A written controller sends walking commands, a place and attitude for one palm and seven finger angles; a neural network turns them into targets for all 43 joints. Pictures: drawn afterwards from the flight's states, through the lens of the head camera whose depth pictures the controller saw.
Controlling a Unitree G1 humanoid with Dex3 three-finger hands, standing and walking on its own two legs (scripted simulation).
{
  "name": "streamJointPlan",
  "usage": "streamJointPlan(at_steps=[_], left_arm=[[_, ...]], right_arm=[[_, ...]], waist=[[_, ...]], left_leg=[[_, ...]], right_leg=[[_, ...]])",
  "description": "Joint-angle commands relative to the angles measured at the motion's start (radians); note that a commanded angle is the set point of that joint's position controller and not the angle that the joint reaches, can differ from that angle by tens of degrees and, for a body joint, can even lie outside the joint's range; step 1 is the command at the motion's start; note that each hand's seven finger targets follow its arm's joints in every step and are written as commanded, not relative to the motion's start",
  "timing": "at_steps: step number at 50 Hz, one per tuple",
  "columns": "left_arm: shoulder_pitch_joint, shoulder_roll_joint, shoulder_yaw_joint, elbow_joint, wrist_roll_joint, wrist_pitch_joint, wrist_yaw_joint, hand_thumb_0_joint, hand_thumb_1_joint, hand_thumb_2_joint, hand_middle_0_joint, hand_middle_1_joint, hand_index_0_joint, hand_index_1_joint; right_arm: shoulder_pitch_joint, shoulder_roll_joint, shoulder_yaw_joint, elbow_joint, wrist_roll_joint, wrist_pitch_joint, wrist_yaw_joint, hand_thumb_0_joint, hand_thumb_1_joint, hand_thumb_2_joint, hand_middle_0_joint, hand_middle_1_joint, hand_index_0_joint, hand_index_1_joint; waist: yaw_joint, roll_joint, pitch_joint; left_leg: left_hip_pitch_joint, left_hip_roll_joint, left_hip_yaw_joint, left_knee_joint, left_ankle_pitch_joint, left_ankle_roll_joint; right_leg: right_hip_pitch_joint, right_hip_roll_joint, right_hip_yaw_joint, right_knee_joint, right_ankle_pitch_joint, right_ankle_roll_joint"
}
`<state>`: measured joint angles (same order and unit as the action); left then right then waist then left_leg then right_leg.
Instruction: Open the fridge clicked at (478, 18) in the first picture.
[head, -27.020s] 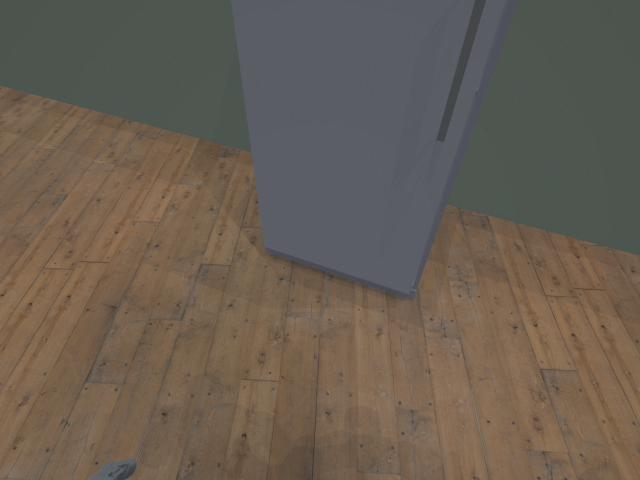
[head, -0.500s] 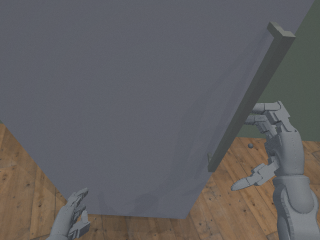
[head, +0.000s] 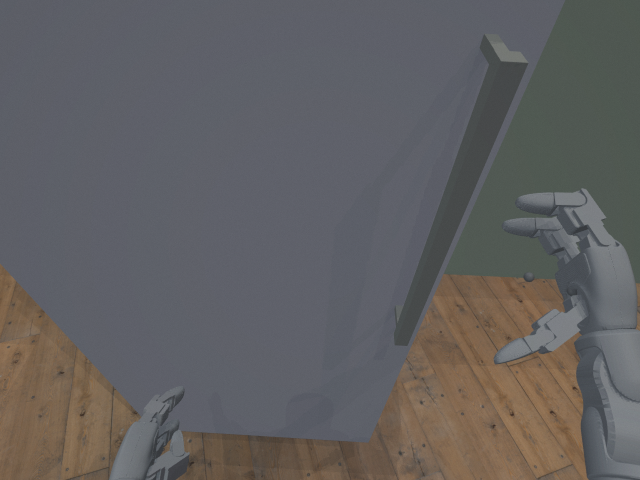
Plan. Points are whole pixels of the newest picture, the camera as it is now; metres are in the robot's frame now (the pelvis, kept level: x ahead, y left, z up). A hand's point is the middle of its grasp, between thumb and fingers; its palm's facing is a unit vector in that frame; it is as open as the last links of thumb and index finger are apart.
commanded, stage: slip the hand off the handle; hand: right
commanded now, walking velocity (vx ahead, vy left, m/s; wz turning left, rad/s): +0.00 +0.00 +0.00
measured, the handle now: (433, 235) +0.33 -0.10 +0.19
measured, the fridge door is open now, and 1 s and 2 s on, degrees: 1 1 1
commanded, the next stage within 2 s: draw the hand back to the body in 0.76 s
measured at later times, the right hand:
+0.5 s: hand (580, 345) +0.22 -0.21 +0.17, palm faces +0.10 +0.96 -0.25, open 14.7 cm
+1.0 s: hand (605, 398) +0.18 -0.23 +0.15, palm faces +0.00 +0.96 -0.29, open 14.7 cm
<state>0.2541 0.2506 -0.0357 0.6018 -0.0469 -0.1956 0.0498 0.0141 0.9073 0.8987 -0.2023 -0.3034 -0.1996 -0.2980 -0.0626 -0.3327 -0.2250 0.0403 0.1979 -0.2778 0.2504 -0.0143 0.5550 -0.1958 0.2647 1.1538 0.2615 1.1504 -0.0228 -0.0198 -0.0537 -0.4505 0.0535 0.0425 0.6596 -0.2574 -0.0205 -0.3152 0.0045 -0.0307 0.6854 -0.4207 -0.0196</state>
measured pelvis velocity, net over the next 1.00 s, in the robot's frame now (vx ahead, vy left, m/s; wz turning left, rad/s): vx -0.01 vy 0.01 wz -0.03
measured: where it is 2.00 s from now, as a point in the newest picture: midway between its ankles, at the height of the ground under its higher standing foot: outside the picture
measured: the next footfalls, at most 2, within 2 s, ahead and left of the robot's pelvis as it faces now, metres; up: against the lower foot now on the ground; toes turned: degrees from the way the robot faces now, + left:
none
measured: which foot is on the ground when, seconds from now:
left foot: down 0.00-1.00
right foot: down 0.00-1.00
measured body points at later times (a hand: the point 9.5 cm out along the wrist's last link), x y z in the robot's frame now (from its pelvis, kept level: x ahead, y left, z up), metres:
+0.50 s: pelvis +0.01 +0.00 +0.00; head +0.00 +0.00 +0.45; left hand +0.21 +0.21 -0.06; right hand +0.21 -0.27 +0.18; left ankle +0.05 +0.14 -0.72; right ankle -0.04 -0.10 -0.72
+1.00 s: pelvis -0.01 +0.01 +0.00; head -0.04 +0.03 +0.45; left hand +0.19 +0.24 -0.05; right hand +0.17 -0.28 +0.17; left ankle +0.05 +0.14 -0.72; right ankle -0.04 -0.10 -0.72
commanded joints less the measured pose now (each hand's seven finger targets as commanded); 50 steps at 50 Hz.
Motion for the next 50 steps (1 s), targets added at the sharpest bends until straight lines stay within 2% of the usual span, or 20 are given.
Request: streamJointPlan(at_steps=[1, 3, 4, 6, 11, 14, 15, 18, 26, 29, 30, 34, 35, 38, 40, 44, 45, 46, 47, 50], left_arm=[[-0.089, 0.123, 0.049, -0.172, 0.000, -0.048, 0.010, 0.000, 0.900, 0.900, -0.200, -0.300, -0.200, -0.300], [-0.085, 0.127, 0.049, -0.166, 0.003, -0.049, 0.012, 0.000, 0.900, 0.900, -0.200, -0.300, -0.200, -0.300], [-0.087, 0.132, 0.053, -0.171, 0.006, -0.046, 0.012, 0.000, 0.900, 0.900, -0.200, -0.300, -0.200, -0.300], [-0.077, 0.120, 0.052, -0.187, 0.007, -0.046, 0.000, 0.000, 0.900, 0.900, -0.200, -0.300, -0.200, -0.300], [-0.080, 0.116, 0.056, -0.208, 0.014, -0.042, -0.028, 0.000, 0.900, 0.900, -0.200, -0.300, -0.200, -0.300], [-0.096, 0.126, 0.059, -0.207, 0.013, -0.030, -0.028, 0.000, 0.900, 0.900, -0.200, -0.300, -0.200, -0.300], [-0.094, 0.116, 0.053, -0.216, 0.014, -0.025, -0.030, 0.000, 0.900, 0.900, -0.200, -0.300, -0.200, -0.300], [-0.099, 0.113, 0.050, -0.216, 0.011, -0.027, -0.025, 0.000, 0.900, 0.900, -0.200, -0.300, -0.200, -0.300], [-0.088, 0.118, 0.041, -0.198, 0.005, -0.055, -0.002, 0.000, 0.900, 0.900, -0.200, -0.300, -0.200, -0.300], [-0.103, 0.131, 0.042, -0.194, 0.004, -0.066, 0.004, 0.000, 0.900, 0.900, -0.200, -0.300, -0.200, -0.300], [-0.105, 0.125, 0.038, -0.200, 0.005, -0.064, 0.004, 0.000, 0.900, 0.900, -0.200, -0.300, -0.200, -0.300], [-0.135, 0.122, 0.041, -0.204, -0.002, -0.066, 0.009, 0.000, 0.900, 0.900, -0.200, -0.300, -0.200, -0.300], [-0.137, 0.113, 0.036, -0.217, -0.002, -0.069, 0.008, 0.000, 0.900, 0.900, -0.200, -0.300, -0.200, -0.300], [-0.134, 0.111, 0.037, -0.217, -0.005, -0.093, 0.009, 0.000, 0.900, 0.900, -0.200, -0.300, -0.200, -0.300], [-0.127, 0.118, 0.034, -0.208, -0.007, -0.100, 0.013, 0.000, 0.900, 0.900, -0.200, -0.300, -0.200, -0.300], [-0.119, 0.135, 0.042, -0.190, -0.012, -0.132, 0.026, 0.000, 0.900, 0.900, -0.200, -0.300, -0.200, -0.300], [-0.117, 0.154, 0.038, -0.196, -0.031, -0.136, 0.027, 0.000, 0.900, 0.900, -0.200, -0.300, -0.200, -0.300], [-0.126, 0.145, 0.032, -0.224, -0.039, -0.140, 0.035, 0.000, 0.900, 0.900, -0.200, -0.300, -0.200, -0.300], [-0.124, 0.152, 0.035, -0.220, -0.040, -0.145, 0.045, 0.000, 0.900, 0.900, -0.200, -0.300, -0.200, -0.300], [-0.139, 0.155, 0.021, -0.228, -0.040, -0.161, 0.060, 0.000, 0.900, 0.900, -0.200, -0.300, -0.200, -0.300]], right_arm=[[-0.304, -0.160, -0.066, -0.234, 0.016, -0.045, -0.018, 0.000, 0.550, -0.200, 0.250, 1.150, 0.250, 1.150], [-0.333, -0.180, -0.073, -0.234, 0.009, -0.042, -0.023, 0.000, 0.550, -0.200, 0.250, 1.150, 0.250, 1.150], [-0.276, -0.199, -0.103, -0.249, 0.006, -0.041, -0.031, 0.000, 0.550, -0.200, 0.250, 1.150, 0.250, 1.150], [-0.193, -0.144, -0.060, -0.290, 0.004, -0.039, -0.022, 0.000, 0.550, -0.200, 0.250, 1.150, 0.250, 1.150], [0.055, -0.133, -0.086, -0.432, 0.018, -0.021, -0.015, 0.000, 0.550, -0.200, 0.250, 1.150, 0.250, 1.150], [0.150, -0.176, -0.153, -0.479, 0.030, 0.000, -0.026, 0.000, 0.550, -0.200, 0.250, 1.150, 0.250, 1.150], [0.172, -0.135, -0.121, -0.496, 0.033, 0.005, -0.023, 0.000, 0.550, -0.200, 0.250, 1.150, 0.250, 1.150], [0.147, -0.149, -0.128, -0.555, 0.042, 0.005, -0.025, 0.000, 0.550, -0.200, 0.250, 1.150, 0.250, 1.150], [0.129, -0.150, -0.085, -0.542, 0.043, -0.040, 0.014, 0.000, 0.550, -0.200, 0.250, 1.150, 0.250, 1.150], [0.187, -0.232, -0.177, -0.515, 0.054, -0.035, 0.027, 0.000, 0.550, -0.200, 0.250, 1.150, 0.250, 1.150], [0.206, -0.209, -0.171, -0.491, 0.063, -0.032, 0.038, 0.000, 0.550, -0.200, 0.250, 1.150, 0.250, 1.150], [0.284, -0.290, -0.305, -0.472, 0.116, -0.026, 0.068, 0.000, 0.550, -0.200, 0.250, 1.150, 0.250, 1.150], [0.313, -0.244, -0.283, -0.479, 0.133, -0.025, 0.079, 0.000, 0.550, -0.200, 0.250, 1.150, 0.250, 1.150], [0.331, -0.260, -0.309, -0.503, 0.166, -0.026, 0.101, 0.000, 0.550, -0.200, 0.250, 1.150, 0.250, 1.150], [0.327, -0.213, -0.259, -0.484, 0.172, -0.025, 0.111, 0.000, 0.550, -0.200, 0.250, 1.150, 0.250, 1.150], [0.261, -0.223, -0.229, -0.487, 0.160, -0.036, 0.116, 0.000, 0.550, -0.200, 0.250, 1.150, 0.250, 1.150], [0.293, -0.299, -0.191, -0.374, 0.099, 0.083, 0.146, 0.000, 0.550, -0.200, 0.250, 1.150, 0.250, 1.150], [0.201, -0.299, -0.192, -0.473, 0.107, 0.127, 0.159, 0.000, 0.550, -0.200, 0.250, 1.150, 0.250, 1.150], [0.162, -0.356, -0.233, -0.479, 0.100, 0.154, 0.162, 0.000, 0.550, -0.200, 0.250, 1.150, 0.250, 1.150], [0.160, -0.405, -0.289, -0.470, 0.111, 0.222, 0.189, 0.000, 0.550, -0.200, 0.250, 1.150, 0.250, 1.150]], waist=[[0.001, -0.039, -0.189], [0.003, -0.045, -0.194], [-0.013, -0.036, -0.213], [-0.021, -0.047, -0.253], [-0.045, -0.028, -0.260], [-0.044, 0.009, -0.194], [-0.037, 0.005, -0.175], [-0.022, -0.039, -0.134], [0.009, -0.044, -0.094], [-0.016, -0.030, -0.117], [-0.013, -0.003, -0.117], [-0.047, 0.001, -0.123], [-0.047, -0.014, -0.126], [-0.049, -0.032, -0.115], [-0.030, -0.022, -0.068], [-0.011, -0.011, 0.000], [-0.011, -0.081, -0.034], [-0.008, -0.078, -0.039], [-0.010, -0.084, -0.058], [-0.020, -0.034, -0.095]], left_leg=[[0.174, -0.038, 0.014, -0.044, 0.142, 0.044], [0.168, -0.037, 0.015, -0.037, 0.150, 0.046], [0.187, -0.037, 0.017, -0.033, 0.168, 0.047], [0.208, -0.038, 0.023, -0.019, 0.229, 0.048], [0.247, -0.035, 0.034, -0.007, 0.340, 0.042], [0.249, -0.039, 0.038, -0.019, 0.334, 0.040], [0.244, -0.040, 0.042, -0.022, 0.336, 0.040], [0.208, -0.042, 0.037, -0.033, 0.261, 0.039], [0.156, -0.047, 0.023, -0.066, 0.101, 0.037], [0.190, -0.044, 0.016, -0.073, 0.097, 0.038], [0.207, -0.043, 0.019, -0.073, 0.108, 0.038], [0.256, -0.039, 0.011, -0.082, 0.131, 0.039], [0.263, -0.039, 0.013, -0.081, 0.147, 0.039], [0.259, -0.041, 0.003, -0.094, 0.150, 0.038], [0.226, -0.043, 0.000, -0.108, 0.112, 0.034], [0.160, -0.043, -0.018, -0.140, -0.036, 0.030], [0.189, -0.037, -0.028, -0.152, -0.066, 0.033], [0.200, -0.032, -0.017, -0.161, -0.069, 0.028], [0.213, -0.033, -0.019, -0.162, -0.075, 0.028], [0.250, -0.039, -0.011, -0.176, -0.064, 0.026]], right_leg=[[-0.030, -0.007, 0.053, -0.143, 0.305, 0.027], [-0.024, -0.010, 0.062, -0.141, 0.324, 0.032], [-0.015, -0.012, 0.064, -0.139, 0.354, 0.032], [0.010, -0.013, 0.063, -0.127, 0.446, 0.040], [0.032, -0.030, 0.062, -0.110, 0.623, 0.055], [-0.006, -0.029, 0.053, -0.117, 0.558, 0.052], [-0.010, -0.024, 0.047, -0.123, 0.549, 0.049], [-0.028, -0.016, 0.045, -0.124, 0.426, 0.045], [-0.041, -0.002, 0.064, -0.119, 0.243, 0.021], [-0.056, 0.000, 0.063, -0.115, 0.233, 0.016], [-0.066, 0.004, 0.060, -0.118, 0.240, 0.014], [-0.088, 0.005, 0.051, -0.113, 0.254, 0.015], [-0.084, 0.010, 0.048, -0.116, 0.267, 0.016], [-0.077, 0.007, 0.044, -0.113, 0.263, 0.020], [-0.090, 0.010, 0.043, -0.110, 0.232, 0.017], [-0.097, 0.007, 0.049, -0.105, 0.133, 0.009], [-0.080, 0.000, 0.043, -0.144, 0.090, -0.002], [-0.068, 0.006, 0.052, -0.160, 0.087, -0.009], [-0.060, 0.004, 0.055, -0.161, 0.092, -0.011], [-0.026, 0.002, 0.065, -0.168, 0.128, -0.021]])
